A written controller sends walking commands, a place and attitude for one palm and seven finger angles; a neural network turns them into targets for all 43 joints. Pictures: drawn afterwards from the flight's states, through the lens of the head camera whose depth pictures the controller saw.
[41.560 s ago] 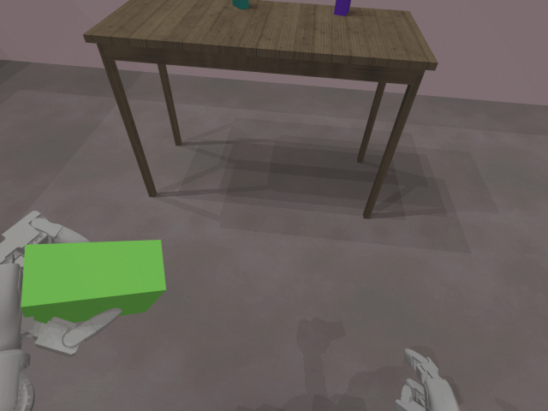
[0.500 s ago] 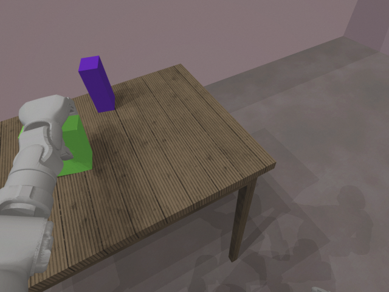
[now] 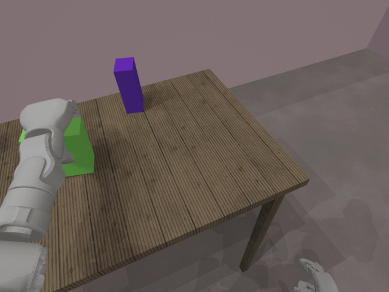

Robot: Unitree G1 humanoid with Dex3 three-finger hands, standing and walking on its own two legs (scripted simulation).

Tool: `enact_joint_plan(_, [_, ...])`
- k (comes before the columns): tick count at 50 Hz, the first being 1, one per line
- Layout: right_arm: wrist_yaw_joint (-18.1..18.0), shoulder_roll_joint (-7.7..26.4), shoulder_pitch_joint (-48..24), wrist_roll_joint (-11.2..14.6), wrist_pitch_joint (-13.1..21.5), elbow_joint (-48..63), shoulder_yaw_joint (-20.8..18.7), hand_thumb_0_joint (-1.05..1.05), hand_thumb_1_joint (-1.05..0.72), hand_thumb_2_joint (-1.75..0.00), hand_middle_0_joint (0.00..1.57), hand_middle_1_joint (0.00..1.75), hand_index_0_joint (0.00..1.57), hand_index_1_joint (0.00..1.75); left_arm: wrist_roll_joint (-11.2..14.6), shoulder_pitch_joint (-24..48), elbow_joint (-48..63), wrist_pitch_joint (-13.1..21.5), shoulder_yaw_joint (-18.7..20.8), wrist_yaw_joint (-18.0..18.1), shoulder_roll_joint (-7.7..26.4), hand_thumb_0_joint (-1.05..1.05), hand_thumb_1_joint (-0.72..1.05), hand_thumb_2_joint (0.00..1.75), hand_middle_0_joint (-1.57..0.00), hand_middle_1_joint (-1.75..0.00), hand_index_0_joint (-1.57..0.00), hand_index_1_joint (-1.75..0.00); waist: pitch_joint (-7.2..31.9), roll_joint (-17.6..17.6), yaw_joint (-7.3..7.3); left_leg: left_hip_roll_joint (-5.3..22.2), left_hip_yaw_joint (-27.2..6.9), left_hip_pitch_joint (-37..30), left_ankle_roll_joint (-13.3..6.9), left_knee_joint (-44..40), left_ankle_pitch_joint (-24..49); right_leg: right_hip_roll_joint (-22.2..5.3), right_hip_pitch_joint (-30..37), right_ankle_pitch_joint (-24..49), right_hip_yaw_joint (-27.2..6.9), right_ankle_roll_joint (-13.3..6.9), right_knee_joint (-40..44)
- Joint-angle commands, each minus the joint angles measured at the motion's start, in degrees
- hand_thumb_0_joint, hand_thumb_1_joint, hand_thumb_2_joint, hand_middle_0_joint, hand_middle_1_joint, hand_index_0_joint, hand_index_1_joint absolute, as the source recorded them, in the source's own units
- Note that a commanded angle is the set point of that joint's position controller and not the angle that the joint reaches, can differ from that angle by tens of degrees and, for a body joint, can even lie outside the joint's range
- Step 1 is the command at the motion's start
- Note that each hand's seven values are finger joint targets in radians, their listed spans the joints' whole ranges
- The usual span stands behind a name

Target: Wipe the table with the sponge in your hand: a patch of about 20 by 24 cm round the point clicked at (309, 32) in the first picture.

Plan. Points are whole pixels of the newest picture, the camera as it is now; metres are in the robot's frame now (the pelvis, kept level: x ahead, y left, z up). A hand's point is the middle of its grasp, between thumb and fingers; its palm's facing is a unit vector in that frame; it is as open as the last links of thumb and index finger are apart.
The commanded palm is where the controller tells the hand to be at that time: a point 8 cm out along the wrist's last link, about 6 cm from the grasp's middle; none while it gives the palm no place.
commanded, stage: wipe back along the first lane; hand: left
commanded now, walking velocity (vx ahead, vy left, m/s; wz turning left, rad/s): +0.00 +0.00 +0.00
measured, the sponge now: (64, 155) +0.37 +0.33 +0.07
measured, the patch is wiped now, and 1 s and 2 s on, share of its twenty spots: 1.00 1.00 1.00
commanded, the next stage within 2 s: lift the sponge slowly off the table in 1.78 s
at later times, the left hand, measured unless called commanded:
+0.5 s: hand (52, 152) +0.34 +0.32 +0.12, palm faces +0.06 -0.04 -1.00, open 10.1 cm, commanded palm +0.30 +0.30 +0.16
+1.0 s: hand (54, 166) +0.31 +0.30 +0.12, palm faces +0.08 -0.04 -1.00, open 10.1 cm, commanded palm +0.26 +0.28 +0.15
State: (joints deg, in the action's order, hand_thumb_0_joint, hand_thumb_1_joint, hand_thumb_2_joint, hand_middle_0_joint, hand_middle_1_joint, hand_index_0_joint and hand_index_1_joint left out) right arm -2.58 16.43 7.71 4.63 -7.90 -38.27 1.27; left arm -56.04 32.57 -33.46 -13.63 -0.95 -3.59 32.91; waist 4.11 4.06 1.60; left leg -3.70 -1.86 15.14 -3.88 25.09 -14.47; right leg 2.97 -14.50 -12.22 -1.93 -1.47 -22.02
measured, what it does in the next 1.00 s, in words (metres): stands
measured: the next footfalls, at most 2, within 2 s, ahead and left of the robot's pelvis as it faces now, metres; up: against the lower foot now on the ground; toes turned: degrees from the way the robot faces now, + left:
none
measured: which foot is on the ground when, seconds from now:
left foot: down 0.00-1.00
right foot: down 0.00-1.00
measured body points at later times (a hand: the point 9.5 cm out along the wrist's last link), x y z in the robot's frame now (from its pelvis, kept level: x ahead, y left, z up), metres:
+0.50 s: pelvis +0.00 +0.01 +0.00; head +0.01 -0.02 +0.45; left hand +0.33 +0.32 +0.18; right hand +0.21 -0.21 -0.10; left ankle -0.02 +0.08 -0.74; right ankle -0.01 -0.11 -0.74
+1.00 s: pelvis +0.00 -0.01 +0.00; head +0.00 -0.04 +0.45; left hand +0.30 +0.30 +0.18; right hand +0.22 -0.23 -0.10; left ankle -0.02 +0.07 -0.74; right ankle -0.01 -0.11 -0.74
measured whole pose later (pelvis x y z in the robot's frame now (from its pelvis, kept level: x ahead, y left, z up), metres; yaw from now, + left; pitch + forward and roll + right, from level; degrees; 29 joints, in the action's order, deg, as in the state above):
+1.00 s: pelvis +0.00 -0.01 +0.00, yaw +0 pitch +2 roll -1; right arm -0.6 16.6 4.4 4.4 -7.3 -36.7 2.5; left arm -53.2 10.3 -5.3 -25.1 -1.3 -1.7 29.9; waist 3.7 6.0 4.1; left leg -3.5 -2.1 12.5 -3.4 26.7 -16.1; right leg 3.3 -12.3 -14.3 -1.6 -2.0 -24.5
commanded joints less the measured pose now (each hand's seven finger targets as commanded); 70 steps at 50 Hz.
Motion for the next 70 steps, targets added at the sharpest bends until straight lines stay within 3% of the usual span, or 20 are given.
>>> enact_joint_plan(1, [0.27,7.71,-4.79,-0.69,1.79,7.75,-2.61,0.00,-0.90,-0.90,0.20,0.30,0.20,0.30,-1.65,14.84,9.86,-1.19,7.11,1.16,19.55,0.00,0.10,1.30,-1.20,-1.60,-1.20,-1.60,16.12,-0.59,1.93,2.64,-1.55,-7.14,1.71,-1.20,26.90,-0.71,8.30,18.33,1.25,-3.61,-0.12])
enact_joint_plan(4, [0.54,7.80,-4.92,-0.94,1.68,7.64,-2.42,0.00,-0.90,-0.90,0.20,0.30,0.20,0.30,-1.64,13.48,11.04,-1.21,7.88,1.06,20.12,0.00,0.10,1.30,-1.20,-1.60,-1.20,-1.60,16.60,-0.27,2.14,2.98,-1.87,-7.65,2.38,-0.88,31.68,-0.74,8.57,20.16,1.44,-3.61,-0.49])
enact_joint_plan(5, [0.76,7.52,-5.14,-0.85,1.73,8.05,-2.43,0.00,-0.90,-0.90,0.20,0.30,0.20,0.30,-1.61,13.00,12.26,-1.55,5.18,0.80,16.73,0.00,0.10,1.30,-1.20,-1.60,-1.20,-1.60,16.44,0.18,1.81,3.15,-2.17,-8.40,2.63,-0.81,32.87,-0.74,7.56,19.55,1.63,-3.49,-0.33])
enact_joint_plan(7, [1.40,7.37,-6.18,-0.94,2.24,8.99,-2.64,0.00,-0.90,-0.90,0.20,0.30,0.20,0.30,-1.36,10.74,17.09,-1.57,5.22,0.61,15.41,0.00,0.10,1.30,-1.20,-1.60,-1.20,-1.60,18.02,2.06,2.48,3.73,-3.15,-10.52,3.13,-0.34,37.93,-0.63,7.19,19.76,1.58,-3.69,-0.45])
enact_joint_plan(10, [2.15,7.12,-6.28,-1.13,2.35,9.15,-3.01,0.00,-0.90,-0.90,0.20,0.30,0.20,0.30,-0.80,5.06,19.92,-2.70,3.64,0.88,12.02,0.00,0.10,1.30,-1.20,-1.60,-1.20,-1.60,18.45,0.63,2.51,4.14,-3.54,-12.15,3.66,0.80,40.86,-0.48,6.52,20.27,1.83,-3.30,-0.66])
enact_joint_plan(15, [2.42,7.35,-7.83,-0.90,2.15,9.07,-2.64,0.00,-0.90,-0.90,0.20,0.30,0.20,0.30,1.91,0.73,21.67,-6.16,2.21,0.84,8.91,0.00,0.10,1.30,-1.20,-1.60,-1.20,-1.60,15.16,-3.22,2.17,4.20,-3.64,-10.14,3.61,-0.58,33.34,-0.40,5.96,17.03,2.60,-2.88,-0.08])
enact_joint_plan(21, [2.03,6.89,-9.55,-0.74,2.40,9.31,-1.93,0.00,-0.90,-0.90,0.20,0.30,0.20,0.30,0.36,0.40,23.85,-8.48,0.25,0.19,8.39,0.00,0.10,1.30,-1.20,-1.60,-1.20,-1.60,13.42,-1.47,2.13,3.44,-3.07,-9.05,3.11,-1.34,27.88,-0.30,6.64,14.80,2.31,-3.47,-0.06])
enact_joint_plan(25, [2.04,6.39,-10.23,-0.58,2.78,9.96,-1.37,0.00,-0.90,-0.90,0.20,0.30,0.20,0.30,0.33,-0.86,24.43,-8.86,-3.82,-0.85,3.81,0.00,0.10,1.30,-1.20,-1.60,-1.20,-1.60,11.13,-1.05,1.59,3.60,-3.35,-8.34,2.82,-1.80,23.84,-0.23,5.22,12.03,2.73,-3.55,-0.01])
enact_joint_plan(27, [1.83,6.52,-10.79,-0.48,2.82,10.07,-1.28,0.00,-0.90,-0.90,0.20,0.30,0.20,0.30,1.06,-3.30,23.44,-8.81,-1.08,-0.90,5.92,0.00,0.10,1.30,-1.20,-1.60,-1.20,-1.60,10.09,-2.09,2.24,3.41,-3.09,-7.20,2.30,-2.31,20.66,-0.12,5.98,11.23,2.12,-3.75,0.23])
enact_joint_plan(30, [1.72,6.36,-11.19,-0.52,2.84,10.43,-1.13,0.00,-0.90,-0.90,0.20,0.30,0.20,0.30,2.04,-4.34,24.25,-8.84,-2.76,-1.05,3.59,0.00,0.10,1.30,-1.20,-1.60,-1.20,-1.60,10.49,-3.21,2.26,3.09,-2.63,-6.90,2.05,-1.94,20.69,-0.45,6.80,12.96,2.42,-3.47,-0.04])
enact_joint_plan(32, [1.82,6.35,-12.27,-0.60,2.91,10.93,-1.09,0.00,-0.90,-0.90,0.20,0.30,0.20,0.30,2.41,-7.77,25.53,-8.76,-0.25,-0.92,5.38,0.00,0.10,1.30,-1.20,-1.60,-1.20,-1.60,10.78,-2.68,3.18,3.04,-2.65,-6.61,1.95,-1.83,21.07,-0.40,7.97,13.94,1.54,-3.68,-0.32])
enact_joint_plan(40, [2.31,6.11,-12.66,-0.46,3.30,11.18,-0.94,0.00,-0.90,-0.90,0.20,0.30,0.20,0.30,2.59,-14.18,28.95,-9.53,-2.76,-0.88,1.91,0.00,0.10,1.30,-1.20,-1.60,-1.20,-1.60,7.97,-3.63,2.58,2.84,-2.12,-4.72,1.52,-1.34,19.07,-0.50,7.44,14.41,1.31,-3.27,-0.88])
enact_joint_plan(47, [1.91,6.36,-14.24,-0.47,3.58,11.58,-1.00,0.00,-0.90,-0.90,0.20,0.30,0.20,0.30,3.83,-17.96,31.83,-11.10,0.62,-0.88,5.07,0.00,0.10,1.30,-1.20,-1.60,-1.20,-1.60,8.82,-4.32,3.46,2.15,-1.72,-3.92,0.94,-0.68,17.20,-0.69,9.33,15.98,-0.61,-3.19,-1.55])
enact_joint_plan(51, [2.11,5.89,-13.81,-0.49,3.84,11.98,-0.91,0.00,-0.90,-0.90,0.20,0.30,0.20,0.30,5.38,-23.63,34.51,-10.89,0.20,-1.18,3.32,0.00,0.10,1.30,-1.20,-1.60,-1.20,-1.60,9.19,-5.72,3.56,2.02,-1.15,-3.38,0.93,0.50,19.30,-1.09,10.53,20.66,-0.33,-2.55,-2.83])
enact_joint_plan(52, [2.19,6.01,-14.77,-0.52,3.95,12.05,-0.93,0.00,-0.90,-0.90,0.20,0.30,0.20,0.30,5.52,-25.16,35.71,-11.01,2.59,-1.11,5.36,0.00,0.10,1.30,-1.20,-1.60,-1.20,-1.60,9.98,-5.82,4.15,1.98,-1.44,-3.74,0.85,0.74,19.75,-0.83,10.99,21.44,-1.49,-2.83,-2.98])
enact_joint_plan(55, [2.13,5.90,-14.27,-0.43,3.94,12.32,-0.88,0.00,-0.90,-0.90,0.20,0.30,0.20,0.30,5.87,-26.12,37.38,-11.81,0.68,-1.19,3.44,0.00,0.10,1.30,-1.20,-1.60,-1.20,-1.60,7.83,-5.00,3.59,2.00,-0.96,-2.90,0.89,0.88,18.97,-1.11,9.64,20.63,-0.76,-2.40,-3.00])
enact_joint_plan(57, [2.34,5.87,-15.49,-0.54,4.07,12.69,-0.95,0.00,-0.90,-0.90,0.20,0.30,0.20,0.30,6.01,-29.01,39.65,-12.14,3.22,-0.93,5.42,0.00,0.10,1.30,-1.20,-1.60,-1.20,-1.60,8.24,-4.88,4.53,1.94,-1.29,-3.23,0.87,1.25,19.88,-0.84,10.19,22.11,-1.93,-2.72,-3.39])
enact_joint_plan(65, [2.81,5.24,-15.84,-0.46,3.93,13.44,-0.86,0.00,-0.90,-0.90,0.20,0.30,0.20,0.30,7.14,-35.89,47.02,-13.89,1.44,-0.24,2.10,0.00,0.10,1.30,-1.20,-1.60,-1.20,-1.60,7.33,-4.52,4.44,2.31,-1.26,-2.82,1.17,1.65,20.64,-1.05,9.34,21.96,-1.31,-2.35,-4.24])
enact_joint_plan(67, [2.79,5.36,-17.36,-0.44,3.90,13.44,-0.76,0.00,-0.90,-0.90,0.20,0.30,0.20,0.30,6.88,-36.69,48.59,-14.68,3.18,0.10,3.89,0.00,0.10,1.30,-1.20,-1.60,-1.20,-1.60,7.08,-4.26,4.96,2.40,-1.75,-3.03,1.27,1.32,19.63,-0.54,9.00,20.36,-2.38,-2.78,-4.13])
enact_joint_plan(70, [2.74,5.02,-16.72,-0.47,3.85,13.56,-0.76,0.00,-0.90,-0.90,0.20,0.30,0.20,0.30,7.00,-38.04,50.45,-15.12,0.12,0.38,0.25,0.00,0.10,1.30,-1.20,-1.60,-1.20,-1.60,6.71,-4.33,4.45,2.75,-1.64,-3.35,1.38,1.05,19.45,-0.73,8.03,18.46,-1.12,-2.55,-3.99])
